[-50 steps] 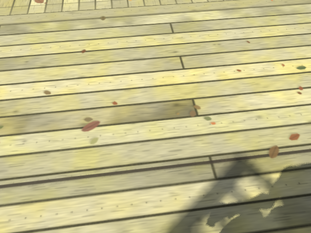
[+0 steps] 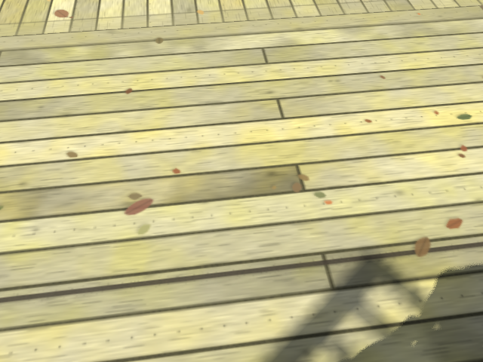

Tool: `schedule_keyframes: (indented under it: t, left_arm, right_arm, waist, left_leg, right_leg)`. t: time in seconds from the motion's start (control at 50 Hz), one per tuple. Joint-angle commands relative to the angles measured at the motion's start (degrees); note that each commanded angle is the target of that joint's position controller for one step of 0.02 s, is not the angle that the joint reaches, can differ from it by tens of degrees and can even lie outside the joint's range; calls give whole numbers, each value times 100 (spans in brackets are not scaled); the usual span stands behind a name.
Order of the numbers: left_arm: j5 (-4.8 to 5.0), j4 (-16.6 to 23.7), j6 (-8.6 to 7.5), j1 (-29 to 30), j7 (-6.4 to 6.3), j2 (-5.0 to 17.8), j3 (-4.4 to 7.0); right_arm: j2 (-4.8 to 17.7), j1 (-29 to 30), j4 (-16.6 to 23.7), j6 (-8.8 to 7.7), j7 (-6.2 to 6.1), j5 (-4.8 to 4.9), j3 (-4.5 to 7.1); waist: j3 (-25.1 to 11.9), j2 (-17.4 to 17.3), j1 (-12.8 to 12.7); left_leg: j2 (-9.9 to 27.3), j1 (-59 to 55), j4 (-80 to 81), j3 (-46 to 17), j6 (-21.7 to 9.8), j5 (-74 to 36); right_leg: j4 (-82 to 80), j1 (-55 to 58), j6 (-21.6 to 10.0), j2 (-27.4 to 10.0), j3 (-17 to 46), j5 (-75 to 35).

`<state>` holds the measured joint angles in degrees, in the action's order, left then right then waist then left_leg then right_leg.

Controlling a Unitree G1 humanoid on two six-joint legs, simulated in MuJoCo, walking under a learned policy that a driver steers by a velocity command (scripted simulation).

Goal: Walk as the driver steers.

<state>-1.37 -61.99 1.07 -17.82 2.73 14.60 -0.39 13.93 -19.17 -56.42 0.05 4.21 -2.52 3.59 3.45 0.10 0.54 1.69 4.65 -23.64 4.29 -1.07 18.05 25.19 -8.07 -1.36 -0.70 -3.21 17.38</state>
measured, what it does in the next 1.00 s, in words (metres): goes down: left foot 0.17 m lower, then right foot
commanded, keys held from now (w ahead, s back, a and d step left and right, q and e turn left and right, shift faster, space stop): w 0.08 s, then no key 0.68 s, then w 0.24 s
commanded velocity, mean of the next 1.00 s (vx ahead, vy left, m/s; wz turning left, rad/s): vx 0.12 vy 0.00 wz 0.00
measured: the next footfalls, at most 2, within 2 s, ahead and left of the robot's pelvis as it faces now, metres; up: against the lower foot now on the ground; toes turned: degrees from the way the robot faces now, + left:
left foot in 0.58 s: +0.34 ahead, +0.08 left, -0.17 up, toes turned +1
right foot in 0.96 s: +0.32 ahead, -0.15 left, -0.17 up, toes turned +0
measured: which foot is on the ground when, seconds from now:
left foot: down 0.00-0.18, up 0.20-0.56, down 0.58-0.96, up 0.98-1.00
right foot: down 0.00-0.60, up 0.62-0.94, down 0.96-1.00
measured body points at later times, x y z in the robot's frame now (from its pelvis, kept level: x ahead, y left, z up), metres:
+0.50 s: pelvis +0.13 -0.03 -0.08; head +0.16 -0.03 +0.37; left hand +0.03 +0.18 -0.22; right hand +0.30 -0.26 -0.19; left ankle +0.30 +0.10 -0.79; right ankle +0.00 -0.11 -0.74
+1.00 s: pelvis +0.26 -0.05 -0.19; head +0.24 -0.08 +0.26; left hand +0.33 +0.20 -0.31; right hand +0.34 -0.31 -0.34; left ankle +0.29 +0.08 -0.89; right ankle +0.28 -0.15 -0.91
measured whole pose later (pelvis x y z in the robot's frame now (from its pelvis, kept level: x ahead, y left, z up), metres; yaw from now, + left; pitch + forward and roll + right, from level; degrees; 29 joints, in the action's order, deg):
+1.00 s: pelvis +0.26 -0.05 -0.19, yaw +1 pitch +1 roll +2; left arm 0.7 -50.8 -1.9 -15.7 -2.5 10.3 2.2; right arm 13.3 -14.8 -52.2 -0.4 -2.6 1.9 3.9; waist -4.5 -1.5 -0.5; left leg -0.6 25.8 -44.0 1.2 -1.7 25.3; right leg 39.8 -22.1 -2.3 -1.1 -0.5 19.6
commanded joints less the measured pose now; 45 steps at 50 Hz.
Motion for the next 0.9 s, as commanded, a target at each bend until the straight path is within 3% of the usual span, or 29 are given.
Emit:
schedule_keyframes:
  t: [0.02, 0.08, 0.12, 0.16, 0.18, 0.2, 0.22, 0.24, 0.26, 0.28, 0.3, 0.34, 0.36, 0.4, 0.46, 0.48, 0.5, 0.56, 0.6, 0.62, 0.64, 0.66, 0.7, 0.72, 0.76, 0.8, 0.82, 0.86, 0.9]
  left_arm:
    - [-140, 202, -177, -259, -168, 583, 210]
    - [-255, 718, -525, 317, -284, -11, 184]
    - [-196, 801, -608, 31, -294, 29, 221]
    - [-190, 651, -615, -932, -165, 107, 303]
    - [-350, 301, -658, -2031, -92, 232, 369]
    - [-313, 297, -689, -2876, -132, 1053, 527]
    - [-408, 410, -808, -3231, -2, 1562, 578]
    - [-388, 393, -900, -2529, -26, 1392, 551]
    - [-220, 433, -903, -1942, -88, 987, 455]
    - [-231, 509, -925, -1529, -162, 505, 331]
    - [-291, 549, -902, -1118, -225, -241, 103]
    - [-165, 831, -925, -839, -411, -601, -112]
    - [-93, 766, -937, -1097, -484, -256, -54]
    - [-262, 643, -980, -1429, -526, 164, 0]
    - [-261, 353, -905, -2078, -340, 224, -33]
    - [605, 862, -786, -996, -597, 400, 215]
    - [578, 804, -725, -1172, -660, 512, 227]
    - [299, 681, -467, -1505, -552, -107, 193]
    - [157, 539, -408, -1726, -318, -299, 173]
    - [377, 547, -422, -2304, -193, -631, 17]
    - [491, 810, -459, -2075, -180, -273, -19]
    - [516, 1061, -429, -1557, -214, -126, -11]
    - [539, 1468, -279, -1185, -427, -426, -77]
    - [494, 1415, -153, -840, -633, -206, 13]
    - [306, 1426, -47, -622, -868, -72, 137]
    - [153, 1393, -101, -767, -832, -309, 123]
    - [135, 1344, -156, -432, -779, -386, 100]
    - [288, 1377, -274, 7, -710, -125, 217]
    - [415, 1357, -291, -97, -602, -66, 263]
  right_arm:
    - [1050, -1255, -40, -132, -272, -192, 335]
    - [296, -803, 189, -319, -466, -148, 35]
    - [513, -323, 366, -368, -526, -180, 37]
    - [601, 682, 607, -321, -454, -91, 31]
    - [774, 612, 680, -293, -375, -197, 81]
    - [399, 638, 879, -291, -237, -169, 48]
    - [-36, 716, 1067, -406, -127, -12, -44]
    - [163, 1058, 1324, -461, -159, 68, -9]
    - [560, 1046, 1226, -473, -245, -42, 83]
    - [466, 615, 1103, -490, -241, -219, 61]
    - [106, 116, 912, -447, -263, -325, -49]
    - [-23, 45, 747, -343, -39, -593, -127]
    - [37, 206, 710, -288, 51, -545, -111]
    - [102, 904, 890, -232, 107, -310, -195]
    - [262, 1548, 975, -150, 65, -225, -258]
    - [308, 2210, 1482, -212, -174, 631, -194]
    - [182, 2322, 1486, -241, -247, 698, -257]
    - [68, 1409, 1224, -235, -183, 531, -233]
    - [481, -969, 263, -70, -235, 378, 3]
    - [842, -1371, 83, -49, -227, 316, 18]
    - [474, -897, 164, 21, -231, 327, -97]
    - [337, -424, 299, 114, -257, 341, -159]
    - [697, 713, 343, 89, -389, 373, -109]
    - [580, 1138, 673, 39, -508, 259, -128]
    - [348, 1520, 726, -80, -523, 178, -232]
    - [279, 1281, 562, -104, -640, 326, -184]
    - [265, 1094, 519, -78, -703, 266, -137]
    - [836, 507, 537, 2, -756, 267, 101]
    - [899, 397, 557, 13, -767, 360, 184]
  waist:
    - [842, -750, 377]
    - [692, -751, 355]
    - [533, -716, 99]
    - [272, -43, -656]
    - [82, 488, -853]
    - [-348, 1539, -1039]
    - [-120, 1017, -1225]
    - [812, 469, -846]
    - [601, -148, -611]
    - [279, -453, -298]
    - [282, -362, 92]
    - [262, 155, 155]
    - [337, 365, 27]
    - [260, 8, -202]
    - [468, 197, -330]
    - [516, -174, -495]
    - [377, -247, -635]
    - [-44, 201, -461]
    - [-870, -502, 304]
    - [-2165, -1437, 353]
    - [-2883, -1008, 346]
    - [-2694, -687, 270]
    - [-1950, -193, -542]
    - [-1299, 155, -382]
    - [-650, -30, -581]
    - [-214, -416, -766]
    - [-172, -748, -529]
    - [-171, -1008, -107]
    - [-402, -856, -211]
  left_leg:
    - [1198, 403, 1376, -1654, -1279, 3212]
    - [1879, 247, 1441, -2181, -1659, 2343]
    - [1577, 749, 911, -1593, -1244, 1415]
    - [783, 1933, -484, -575, -1071, 1209]
    - [173, 2524, -2087, 45, -964, 576]
    - [-641, 3068, -4490, 410, -473, 1448]
    - [-863, 4084, -5051, -1221, -465, 2125]
    - [-310, 5396, -5371, -2002, -490, 1653]
    - [22, 5443, -5624, -1839, -431, 1069]
    - [247, 5025, -5119, -1638, -414, 359]
    - [439, 4472, -4472, -1648, -401, -737]
    - [397, 3455, -3338, -1171, -133, -3167]
    - [297, 3360, -3024, -916, -64, -3924]
    - [362, 2709, -1690, -896, 4, -5332]
    - [380, 2538, -1290, -944, 65, -4966]
    - [-35, 2354, -471, -743, 57, -4591]
    - [-26, 2096, -159, -727, 115, -4672]
    - [244, 1534, 1030, -805, -86, -5125]
    - [465, -1473, 615, -559, -407, -6563]
    - [1620, -3990, -1456, -1187, -1261, -8485]
    - [1851, -3919, -1653, -1763, -1677, -7453]
    - [1872, -3029, -1162, -1920, -1830, -6104]
    - [2465, -473, 231, -3077, -2185, -2768]
    - [2175, 745, 765, -2853, -1998, -1156]
    - [1614, 2286, 1026, -2377, -1651, -315]
    - [697, 2660, 1002, -1308, -1132, 781]
    - [413, 2957, 1054, -914, -975, 830]
    - [610, 2384, 1178, -1327, -1122, 1249]
    - [1061, 2300, 1080, -1900, -1114, 2194]
  right_leg:
    - [823, -1356, -406, 218, -180, 1800]
    - [1544, -1721, -576, 72, 44, 1297]
    - [1858, -1036, -601, -82, 276, 433]
    - [732, 689, -427, 248, -355, -617]
    - [1031, 1432, -303, 343, -493, -1627]
    - [-94, 1710, -910, -835, 1519, -3206]
    - [-619, 1685, -2085, -1978, 3509, -3254]
    - [-767, 1567, -2411, -2701, 3921, -2209]
    - [-459, 1434, -2178, -2496, 3551, -1884]
    - [-24, 1040, -1833, -1991, 2559, -1865]
    - [185, 376, -1343, -1482, 1806, -2323]
    - [368, -948, -656, -376, 739, -1273]
    - [575, -1251, -609, -239, 688, -869]
    - [1052, -2009, -565, -275, 780, 225]
    - [1287, -2099, -814, -851, 1519, 499]
    - [1619, -2348, -719, -484, 1031, -83]
    - [2025, -2148, -669, -503, 998, -222]
    - [3494, -1215, -576, -344, 926, -454]
    - [5784, -2684, -297, 256, 451, 1118]
    - [8238, -4401, 90, 598, 754, 4102]
    - [8732, -4791, 241, 140, 1152, 3976]
    - [8647, -4690, 404, -118, 1131, 3722]
    - [8049, -3977, 633, -600, 820, 2582]
    - [7431, -3660, 700, -530, 922, 1447]
    - [6743, -2715, 687, -506, 903, 925]
    - [3961, -2286, 567, -707, 868, -85]
    - [2833, -1562, 521, -546, 505, -234]
    - [2289, -1621, 524, -91, 8, 477]
    - [1630, -1165, 282, -66, -11, 371]
Over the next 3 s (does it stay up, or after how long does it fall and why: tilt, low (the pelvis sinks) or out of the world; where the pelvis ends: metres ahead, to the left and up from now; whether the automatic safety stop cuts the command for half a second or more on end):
stays up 0.75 0.05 -0.16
